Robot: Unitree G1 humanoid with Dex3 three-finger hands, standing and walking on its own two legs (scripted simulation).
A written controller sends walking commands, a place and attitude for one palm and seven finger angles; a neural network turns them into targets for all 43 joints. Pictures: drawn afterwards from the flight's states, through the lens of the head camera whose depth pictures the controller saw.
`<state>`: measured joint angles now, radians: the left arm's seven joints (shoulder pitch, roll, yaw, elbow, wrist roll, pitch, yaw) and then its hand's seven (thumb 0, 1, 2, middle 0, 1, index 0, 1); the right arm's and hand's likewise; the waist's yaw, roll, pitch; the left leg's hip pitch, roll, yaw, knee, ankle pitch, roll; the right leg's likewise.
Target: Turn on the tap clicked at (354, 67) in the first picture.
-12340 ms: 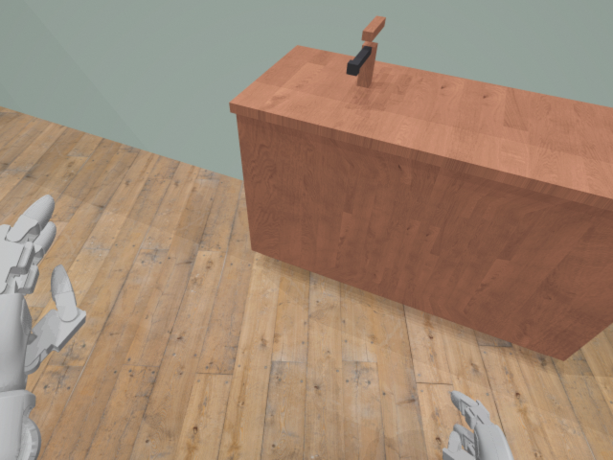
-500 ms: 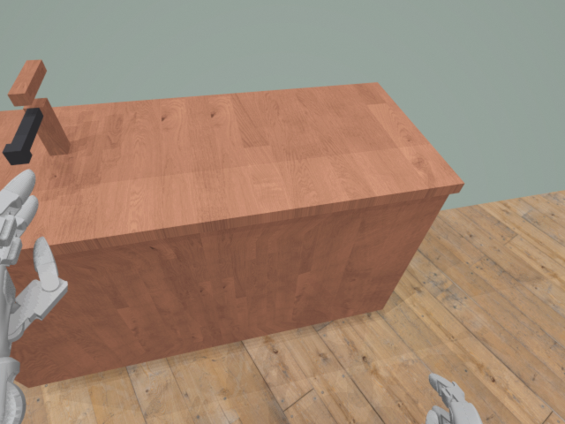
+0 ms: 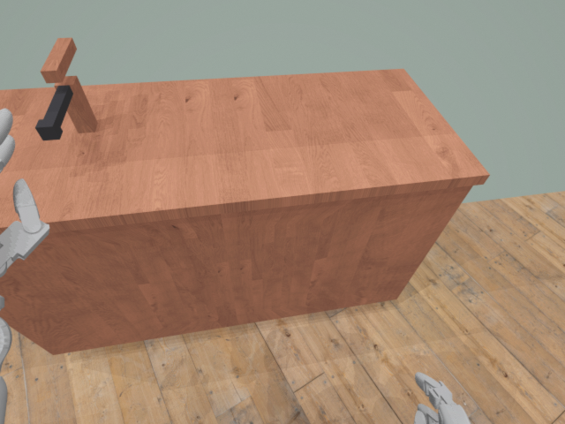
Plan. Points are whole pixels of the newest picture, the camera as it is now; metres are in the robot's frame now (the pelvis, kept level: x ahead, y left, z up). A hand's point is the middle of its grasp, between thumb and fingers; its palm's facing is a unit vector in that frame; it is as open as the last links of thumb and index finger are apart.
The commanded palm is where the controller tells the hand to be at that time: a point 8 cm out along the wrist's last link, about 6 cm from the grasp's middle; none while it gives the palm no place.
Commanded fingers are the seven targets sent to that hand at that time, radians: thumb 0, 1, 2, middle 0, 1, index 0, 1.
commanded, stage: look again from close up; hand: left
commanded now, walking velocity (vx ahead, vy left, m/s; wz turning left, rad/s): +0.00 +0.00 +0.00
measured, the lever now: (49, 129) +0.52 +0.49 +0.08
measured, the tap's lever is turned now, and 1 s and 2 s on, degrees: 0 0 0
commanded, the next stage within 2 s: shuffle to correct the standing spot in 0.16 s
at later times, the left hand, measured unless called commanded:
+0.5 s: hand (60, 216) +0.28 +0.30 +0.16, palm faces +0.40 -0.87 -0.30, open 7.4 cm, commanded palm +0.22 +0.33 +0.18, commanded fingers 0.00 0.90 0.90 -0.20 -0.30 -0.20 -0.30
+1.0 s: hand (49, 194) +0.31 +0.33 +0.16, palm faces +0.37 -0.86 -0.34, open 7.4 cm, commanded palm +0.26 +0.36 +0.18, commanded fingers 0.00 0.90 0.90 -0.20 -0.30 -0.20 -0.30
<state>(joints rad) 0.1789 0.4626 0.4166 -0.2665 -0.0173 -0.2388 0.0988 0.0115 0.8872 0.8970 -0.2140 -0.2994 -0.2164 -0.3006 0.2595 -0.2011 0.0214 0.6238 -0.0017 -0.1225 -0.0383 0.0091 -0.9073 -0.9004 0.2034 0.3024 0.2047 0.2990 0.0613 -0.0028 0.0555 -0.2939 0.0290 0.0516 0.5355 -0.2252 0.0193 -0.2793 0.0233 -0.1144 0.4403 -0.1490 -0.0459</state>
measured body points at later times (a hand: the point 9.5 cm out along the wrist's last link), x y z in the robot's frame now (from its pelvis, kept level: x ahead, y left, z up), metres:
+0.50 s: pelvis +0.06 +0.05 +0.00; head +0.06 +0.08 +0.45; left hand +0.25 +0.34 +0.18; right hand +0.26 -0.16 -0.05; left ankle +0.04 +0.10 -0.74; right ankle +0.06 -0.09 -0.74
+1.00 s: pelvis +0.08 +0.09 -0.02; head +0.10 +0.12 +0.43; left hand +0.29 +0.38 +0.18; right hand +0.22 -0.15 -0.10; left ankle +0.04 +0.11 -0.73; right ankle +0.06 -0.06 -0.70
